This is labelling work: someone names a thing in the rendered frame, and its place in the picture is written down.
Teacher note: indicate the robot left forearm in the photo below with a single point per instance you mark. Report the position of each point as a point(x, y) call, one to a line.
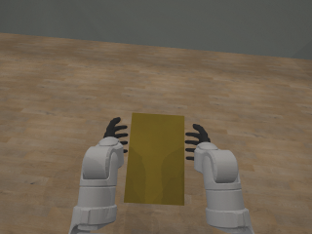
point(96, 206)

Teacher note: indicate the robot right forearm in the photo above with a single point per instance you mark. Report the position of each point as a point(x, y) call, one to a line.
point(225, 203)

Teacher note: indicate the left robot hand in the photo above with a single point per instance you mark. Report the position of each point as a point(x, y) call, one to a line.
point(111, 129)

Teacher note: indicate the right robot hand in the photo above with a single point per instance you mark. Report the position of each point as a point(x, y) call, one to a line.
point(203, 137)

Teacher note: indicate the carton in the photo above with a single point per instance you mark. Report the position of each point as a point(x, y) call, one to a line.
point(155, 168)

